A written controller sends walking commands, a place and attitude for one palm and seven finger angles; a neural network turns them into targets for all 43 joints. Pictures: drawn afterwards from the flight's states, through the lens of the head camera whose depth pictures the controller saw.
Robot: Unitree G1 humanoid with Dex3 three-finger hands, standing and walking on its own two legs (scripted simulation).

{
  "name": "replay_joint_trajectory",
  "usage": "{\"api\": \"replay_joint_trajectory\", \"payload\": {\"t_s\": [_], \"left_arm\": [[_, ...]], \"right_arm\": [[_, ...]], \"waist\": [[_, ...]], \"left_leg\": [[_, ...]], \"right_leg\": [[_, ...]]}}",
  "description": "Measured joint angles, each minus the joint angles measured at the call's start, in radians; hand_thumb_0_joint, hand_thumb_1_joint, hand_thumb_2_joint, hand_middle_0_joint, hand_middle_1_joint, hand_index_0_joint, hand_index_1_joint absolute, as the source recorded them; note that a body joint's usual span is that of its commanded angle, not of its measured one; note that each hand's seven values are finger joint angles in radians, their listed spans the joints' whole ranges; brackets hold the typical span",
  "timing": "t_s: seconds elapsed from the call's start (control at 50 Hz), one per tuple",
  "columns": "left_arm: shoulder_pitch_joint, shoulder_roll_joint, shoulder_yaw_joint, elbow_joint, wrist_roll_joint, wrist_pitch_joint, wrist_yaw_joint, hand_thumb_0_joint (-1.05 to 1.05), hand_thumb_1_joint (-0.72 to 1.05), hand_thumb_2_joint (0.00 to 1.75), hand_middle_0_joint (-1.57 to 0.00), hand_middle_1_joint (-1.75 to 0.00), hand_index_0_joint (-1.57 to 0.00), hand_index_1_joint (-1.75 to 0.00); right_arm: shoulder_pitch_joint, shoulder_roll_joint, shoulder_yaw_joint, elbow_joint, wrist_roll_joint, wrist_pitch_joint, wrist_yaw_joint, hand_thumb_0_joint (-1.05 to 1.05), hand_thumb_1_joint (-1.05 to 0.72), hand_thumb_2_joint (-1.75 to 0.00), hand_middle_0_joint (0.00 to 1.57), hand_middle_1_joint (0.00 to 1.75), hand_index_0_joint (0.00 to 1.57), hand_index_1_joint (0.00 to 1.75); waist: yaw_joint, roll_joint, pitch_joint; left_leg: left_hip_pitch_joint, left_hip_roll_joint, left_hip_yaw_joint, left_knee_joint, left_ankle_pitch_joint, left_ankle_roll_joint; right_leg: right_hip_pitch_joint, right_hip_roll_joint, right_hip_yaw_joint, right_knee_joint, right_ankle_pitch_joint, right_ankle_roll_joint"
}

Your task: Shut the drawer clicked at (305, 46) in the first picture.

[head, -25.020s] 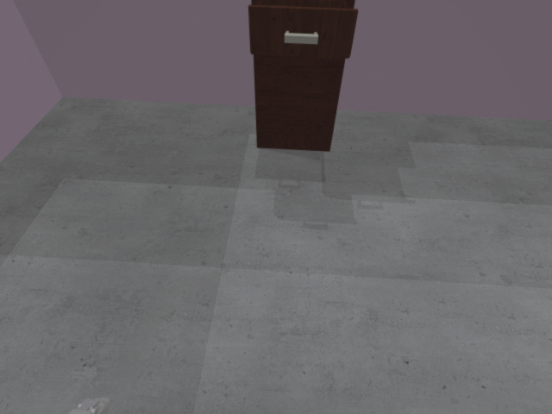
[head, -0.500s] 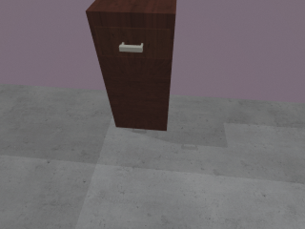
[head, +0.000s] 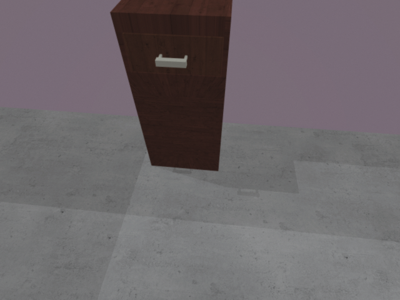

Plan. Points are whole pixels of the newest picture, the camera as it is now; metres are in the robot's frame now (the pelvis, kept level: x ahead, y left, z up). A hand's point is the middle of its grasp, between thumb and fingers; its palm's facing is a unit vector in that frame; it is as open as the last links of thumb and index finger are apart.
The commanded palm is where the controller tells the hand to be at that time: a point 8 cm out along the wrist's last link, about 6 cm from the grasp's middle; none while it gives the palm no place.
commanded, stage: stand and wait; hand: left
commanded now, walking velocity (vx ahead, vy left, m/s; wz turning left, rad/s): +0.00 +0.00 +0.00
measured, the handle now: (172, 59) +0.94 +0.16 -0.02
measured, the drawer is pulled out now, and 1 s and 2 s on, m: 0.00 0.00 0.00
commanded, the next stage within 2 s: none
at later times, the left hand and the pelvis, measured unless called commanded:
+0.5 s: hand out of the picture +0.05 +0.21 -0.17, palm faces +0.01 -0.96 -0.27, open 7.4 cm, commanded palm none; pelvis +0.01 +0.00 +0.00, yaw +0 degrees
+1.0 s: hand out of the picture +0.05 +0.21 -0.17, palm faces +0.01 -0.96 -0.27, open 7.4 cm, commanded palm none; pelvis +0.01 +0.00 +0.00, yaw +0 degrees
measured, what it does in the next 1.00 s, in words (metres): stands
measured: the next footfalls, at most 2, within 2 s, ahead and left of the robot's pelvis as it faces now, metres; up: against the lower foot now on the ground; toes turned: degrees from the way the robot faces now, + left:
none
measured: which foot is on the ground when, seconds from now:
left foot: down 0.00-1.00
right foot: down 0.00-1.00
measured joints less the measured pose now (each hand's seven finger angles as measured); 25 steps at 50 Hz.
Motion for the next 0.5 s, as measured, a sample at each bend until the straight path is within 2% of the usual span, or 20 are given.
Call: {"api": "replay_joint_trajectory", "payload": {"t_s": [0.5], "left_arm": [[-0.023,0.018,0.004,-0.008,0.0,-0.004,-0.001,0.0,0.9,0.89,-0.2,-0.3,-0.2,-0.3]], "right_arm": [[-0.014,-0.014,0.001,0.006,0.0,-0.004,-0.001,0.0,-0.91,-0.9,0.2,0.3,0.2,0.3]], "waist": [[-0.002,-0.003,-0.006]], "left_leg": [[0.029,-0.003,0.002,-0.025,-0.004,0.0]], "right_leg": [[0.027,-0.002,0.002,-0.02,-0.006,0.002]]}}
